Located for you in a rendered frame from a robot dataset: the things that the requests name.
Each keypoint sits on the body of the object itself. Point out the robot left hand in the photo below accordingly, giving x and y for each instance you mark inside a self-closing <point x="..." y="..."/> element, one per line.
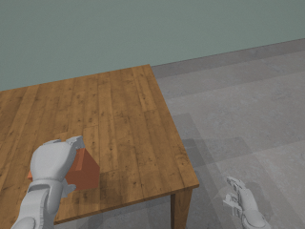
<point x="53" y="159"/>

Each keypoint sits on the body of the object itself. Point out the sponge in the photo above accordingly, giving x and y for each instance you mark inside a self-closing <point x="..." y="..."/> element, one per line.
<point x="84" y="172"/>

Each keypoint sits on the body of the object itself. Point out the robot left forearm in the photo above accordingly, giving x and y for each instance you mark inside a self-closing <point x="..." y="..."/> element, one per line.
<point x="40" y="205"/>

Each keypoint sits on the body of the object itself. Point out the robot right forearm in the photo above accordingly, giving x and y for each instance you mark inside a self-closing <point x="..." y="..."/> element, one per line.
<point x="252" y="219"/>

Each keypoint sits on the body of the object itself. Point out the table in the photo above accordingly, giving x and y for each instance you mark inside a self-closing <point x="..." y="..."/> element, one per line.
<point x="127" y="129"/>

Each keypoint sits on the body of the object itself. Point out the robot right hand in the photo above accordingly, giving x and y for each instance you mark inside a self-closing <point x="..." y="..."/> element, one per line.
<point x="244" y="200"/>

